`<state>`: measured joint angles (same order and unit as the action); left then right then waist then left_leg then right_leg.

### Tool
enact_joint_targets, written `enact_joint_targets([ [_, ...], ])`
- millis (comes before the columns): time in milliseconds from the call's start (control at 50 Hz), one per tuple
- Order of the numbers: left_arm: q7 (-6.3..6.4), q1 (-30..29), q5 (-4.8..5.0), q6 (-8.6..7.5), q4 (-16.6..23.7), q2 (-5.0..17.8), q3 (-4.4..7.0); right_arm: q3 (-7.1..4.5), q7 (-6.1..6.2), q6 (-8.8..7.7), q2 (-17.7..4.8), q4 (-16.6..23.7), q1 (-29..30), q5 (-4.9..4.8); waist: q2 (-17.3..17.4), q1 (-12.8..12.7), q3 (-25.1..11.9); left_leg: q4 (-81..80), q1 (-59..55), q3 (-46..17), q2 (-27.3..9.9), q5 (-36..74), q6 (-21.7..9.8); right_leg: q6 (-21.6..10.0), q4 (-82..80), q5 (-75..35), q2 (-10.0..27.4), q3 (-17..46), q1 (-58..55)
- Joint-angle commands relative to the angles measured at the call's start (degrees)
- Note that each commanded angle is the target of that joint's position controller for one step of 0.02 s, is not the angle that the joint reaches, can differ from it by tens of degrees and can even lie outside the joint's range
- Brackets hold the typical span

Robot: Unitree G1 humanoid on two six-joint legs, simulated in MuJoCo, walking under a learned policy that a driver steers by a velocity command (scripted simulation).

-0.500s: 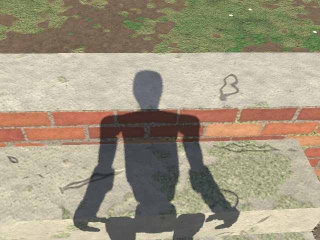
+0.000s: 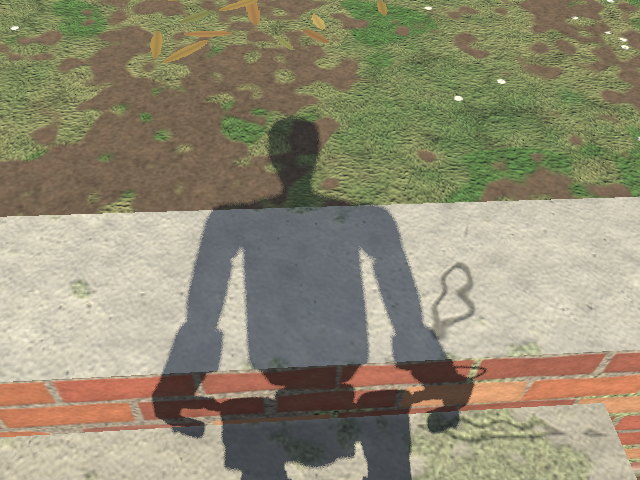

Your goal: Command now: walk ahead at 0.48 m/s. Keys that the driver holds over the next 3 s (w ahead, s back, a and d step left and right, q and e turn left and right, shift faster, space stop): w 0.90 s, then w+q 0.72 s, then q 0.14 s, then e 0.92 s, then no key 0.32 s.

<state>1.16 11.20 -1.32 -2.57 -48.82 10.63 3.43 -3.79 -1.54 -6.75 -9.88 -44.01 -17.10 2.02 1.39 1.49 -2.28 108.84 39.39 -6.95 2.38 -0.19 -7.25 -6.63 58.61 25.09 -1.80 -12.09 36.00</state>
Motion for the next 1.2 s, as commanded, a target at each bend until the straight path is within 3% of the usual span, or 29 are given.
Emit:
enact_joint_targets([
  [20, -1.26, 7.1, -1.03, -3.15, -7.3, -6.1, -1.6, 4.47, 0.75, 1.3, 10.9, 8.0, 0.7, -0.01, 0.2, 3.8, 5.0, 18.2, 25.3, -3.7, -0.9, -3.5, -2.5, -3.3, -36.2, -3.3, 14.6, 26.6, -8.7],
  [80, -2.72, 8.4, -0.89, -5.63, -9.5, -4.7, -2.39, 4.61, 2.63, 3.26, 9.1, 7.3, 6.2, -2.41, -1.4, 2.8, 8.2, 17.7, 28.3, 2.4, 2.3, -4.7, -0.8, -3.0, -40.9, -15.7, 12.8, 15.7, -4.3],
  [140, -3.2, 11.8, 0.54, -7.13, -11.3, 3.2, -1.34, 5.81, 4.3, 4.04, 9.2, 15.6, 19.5, -1.69, -4.1, 2.0, 10.4, 24.4, 43.3, 4.1, -0.1, -20.5, -1.8, -3.9, -48.9, -9.9, 14.5, 16.5, -13.3],
  [200, -1.35, 18.3, 1.21, -6.14, -13.3, 1.2, -1.94, 6.94, 3.03, 4.3, 7.7, 19.5, 27.3, -1.03, -0.7, -0.5, 8.0, 2.1, 38.5, 13.0, -5.3, -17.3, -1.4, -2.3, -54.4, -5.9, 10.8, 12.9, -17.3],
  [260, 1.54, 21.9, 1.48, -5.42, -11.0, 3.2, -0.93, 7.65, 0.32, 5.19, 10.6, 18.1, 27.1, -1.15, -3.7, -3.6, -2.0, -20.0, 15.6, 19.5, -7.1, -19.4, -2.6, -6.2, -60.9, -36.6, 11.5, 9.3, -27.5],
  [280, 1.78, 18.1, 3.02, -5.05, -8.8, 4.3, -0.82, 7.88, 0.58, 5.01, 10.8, 15.1, 22.3, -1.97, -4.3, 0.1, -6.7, -28.2, 1.1, 21.9, -3.1, -20.2, -3.3, -6.6, -54.4, -69.6, 11.5, 5.2, -25.9],
  [300, 1.89, 20.3, 2.78, -4.96, -7.4, 7.8, -0.04, 6.51, 1.63, 5.34, 7.9, 13.4, 17.8, -3.28, -8.9, 1.0, -12.5, -32.1, -7.8, 23.3, 1.7, -25.5, -2.5, -7.4, -47.4, -98.1, 13.2, 6.3, -29.8],
  [340, -0.02, 17.1, 3.39, -6.54, -5.2, 11.2, 1.2, 3.71, 2.22, 6.0, 0.2, 9.6, 3.5, -1.4, -13.9, 7.9, -19.9, -47.4, -17.7, 18.2, 3.1, -25.3, -4.0, -5.4, -25.7, -111.3, 16.8, 7.7, -40.1],
  [360, -0.88, 16.3, 2.77, -7.27, -3.5, 11.5, 1.66, 1.68, 1.95, 5.87, -4.2, 7.4, -1.8, 0.13, -14.3, 9.7, -22.1, -52.1, -24.3, 5.0, -0.9, -34.1, -5.8, -4.1, -10.8, -95.4, 14.6, 8.8, -34.2],
  [380, -3.32, 15.6, 2.91, -7.29, 1.4, 5.4, 1.24, -0.32, 2.37, 6.02, -9.8, 4.5, -5.2, 0.98, 5.1, 8.3, -21.1, -73.1, -32.7, -29.9, -15.3, -50.7, -14.0, -0.7, 12.8, -55.4, 2.6, 11.0, -9.2],
  [400, -4.38, 11.4, -0.26, -7.01, 2.9, 3.7, 2.01, -1.82, 2.63, 6.97, -10.6, 4.6, 0.2, -0.46, 9.1, 7.0, -19.4, -94.2, -28.9, -52.7, -18.7, -61.1, -14.7, 1.0, 41.9, -21.1, -3.9, 17.7, 1.2],
  [420, -4.2, 8.9, -1.49, -6.4, 7.8, -1.4, 1.28, -1.07, 2.6, 6.24, -7.6, 3.7, 7.5, -1.12, 3.0, 1.6, -11.4, -92.3, -23.0, -46.7, -19.6, -54.9, -11.7, 1.5, 56.4, -24.2, -1.5, 22.8, 10.4],
  [460, -2.35, 4.4, -1.37, -6.01, 11.5, -4.4, -0.5, -0.13, 1.96, 3.47, -2.0, -4.4, 4.3, -0.86, -5.9, -2.0, 0.7, -86.4, -14.7, -26.3, -17.7, -34.7, -6.5, -0.5, 63.5, -26.6, -0.4, 20.5, 18.6],
  [500, -1.18, 6.6, -0.02, -3.59, 11.6, -8.5, -2.7, 1.67, 1.14, 1.94, 4.7, -10.6, 0.6, 0.23, -4.1, -4.9, 4.7, -84.8, -13.2, -11.8, -13.5, -22.5, -3.6, -1.9, 66.6, -21.3, -0.9, 22.7, 24.7],
  [540, -0.58, 6.7, 0.13, -1.71, 11.2, -10.1, -3.68, 2.18, 0.55, 0.59, 5.9, -13.6, -3.2, -0.51, -2.8, -5.8, 7.3, -85.4, -14.4, -3.6, -12.1, -14.9, -1.4, -2.1, 63.9, -19.1, -0.2, 23.6, 30.5],
  [620, 0.45, -7.3, -0.28, 0.29, 17.0, -8.8, -4.2, 1.75, 0.26, -1.65, -1.9, -13.8, -7.2, -1.03, 0.7, -3.4, 8.3, -94.6, -18.2, -1.9, -13.5, -9.6, -4.1, -0.8, 66.8, -11.2, 1.0, 12.8, 40.0],
  [720, -0.05, -22.3, 0.05, 0.17, 25.1, -9.0, -6.05, 1.9, 2.01, -1.05, -1.6, -16.4, -17.5, -1.48, 0.4, 0.2, 7.7, -101.1, -29.8, 1.4, -11.4, -12.6, -1.6, -2.1, 50.9, -5.3, 6.8, 6.4, 45.0],
  [760, -1.8, -24.0, -0.08, 1.26, 25.9, -8.1, -6.1, 1.29, 3.92, 0.02, -3.2, -15.3, -20.4, -2.39, 2.5, 2.9, 4.8, -111.6, -34.1, 2.9, -13.3, 3.5, -4.9, -2.7, 34.9, -2.6, 8.4, 2.9, 32.1],
  [780, -2.5, -20.3, 1.75, 1.27, 24.2, -8.0, -5.78, 1.78, 4.18, 0.19, -2.2, -13.3, -17.2, -2.99, 3.3, 0.9, 3.8, -110.5, -33.0, 6.6, -12.9, 19.8, -5.6, -3.8, 22.9, 0.2, 7.3, 0.2, 20.6],
  [820, -1.77, -12.4, 2.77, 1.94, 20.4, -7.5, -4.8, 0.82, 4.31, 0.55, -8.2, -11.3, -18.4, -2.4, 6.6, -3.5, -8.5, -96.0, -36.2, 10.0, -15.1, 72.6, -4.9, -4.0, 16.6, 5.6, -1.7, -4.8, -1.7],
  [860, -1.14, 5.1, 1.2, 1.93, 15.9, 0.8, -1.66, -0.99, 2.1, -1.07, -14.0, -8.3, -12.4, -3.26, 10.4, -12.7, -17.7, -71.9, -39.8, 10.1, -16.3, 80.2, -2.0, -6.1, 3.7, 2.3, -2.5, 4.0, -18.0],
  [880, -0.6, 12.1, -0.05, 1.36, 12.5, 6.3, 0.41, -0.87, 0.12, -2.07, -11.3, -5.6, -13.4, -4.96, 0.4, -13.1, -22.1, -53.2, -20.5, 8.6, -10.1, 64.2, 0.1, -10.8, -4.9, 17.1, 7.4, 27.7, -32.3],
  [900, -0.65, 14.0, -0.18, 2.69, 11.8, 11.1, 2.37, -1.67, -2.33, -3.13, -8.9, -3.1, -8.9, -3.34, -13.0, -14.4, -22.9, -27.3, -9.8, 5.9, 4.1, 1.7, 1.2, -17.5, -31.5, 33.1, 15.8, 58.9, -32.3],
  [920, -1.23, 4.1, 0.15, 2.32, 11.8, 10.3, 2.83, -1.99, -1.92, -3.38, -4.7, -0.5, -6.9, -1.21, -10.5, -9.2, -20.0, -2.7, 0.4, -4.4, 3.5, -5.4, 2.0, -14.4, -40.9, 30.9, 19.4, 68.7, -29.5],
  [980, -1.36, 2.3, -0.25, -2.27, 2.7, -0.3, 0.45, 0.59, 1.1, -1.21, 2.5, 7.1, 0.6, -0.11, 4.8, -1.6, 0.7, 5.3, 11.1, -1.5, -1.6, -5.1, -0.8, -8.7, -33.4, 5.9, 19.5, 43.6, -11.1],
  [1000, -1.65, 2.3, -1.34, -3.31, -0.2, -4.0, -0.64, 1.42, 1.57, 0.3, 4.1, 6.9, -1.3, -0.63, 3.9, 1.2, 2.3, 5.0, 12.1, -2.8, -1.6, -7.0, -1.6, -6.1, -32.8, 0.7, 17.8, 35.5, -8.7],
  [1040, -2.05, 3.8, -1.46, -4.88, -3.6, -5.2, -1.04, 2.48, 1.98, 2.75, 5.9, 6.3, -4.4, -1.06, 0.4, 4.8, 4.8, 0.8, 14.3, -4.6, -2.1, -7.8, -1.9, -2.3, -34.7, -6.7, 15.6, 24.0, -7.0],
  [1120, -2.03, 2.3, 0.61, -7.3, -2.2, 3.7, 0.16, 0.23, 1.0, 4.62, -3.0, 7.8, 3.4, -0.22, -1.1, 3.6, 6.2, -33.4, 4.2, 2.3, -3.2, 1.9, 2.2, -0.4, -46.7, -23.9, 12.0, 7.5, -6.3],
  [1200, -0.76, 8.2, 0.65, -8.22, -1.4, 7.4, 1.38, 0.22, -1.17, 4.46, -2.1, 6.1, 9.2, -1.72, -4.4, -0.9, 2.8, -55.9, -0.8, 10.4, -5.3, 5.2, 2.4, -0.5, -51.2, -30.7, 10.9, 1.8, -24.1],
])
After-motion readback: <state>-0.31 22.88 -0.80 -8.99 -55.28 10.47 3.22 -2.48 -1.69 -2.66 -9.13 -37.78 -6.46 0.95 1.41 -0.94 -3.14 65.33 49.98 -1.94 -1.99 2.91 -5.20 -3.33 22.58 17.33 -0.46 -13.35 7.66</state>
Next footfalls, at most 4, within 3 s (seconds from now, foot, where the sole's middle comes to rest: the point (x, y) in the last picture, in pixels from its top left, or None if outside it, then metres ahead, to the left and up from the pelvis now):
0.34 left None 0.37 0.10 -0.52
0.86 right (371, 281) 0.71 -0.08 -0.34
1.40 left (259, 181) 0.97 0.12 -0.34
1.88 right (279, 83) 1.32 0.09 -0.34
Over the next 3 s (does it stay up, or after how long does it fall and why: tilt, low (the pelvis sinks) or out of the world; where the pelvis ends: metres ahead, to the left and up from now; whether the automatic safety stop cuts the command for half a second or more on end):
stays up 1.15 0.06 0.44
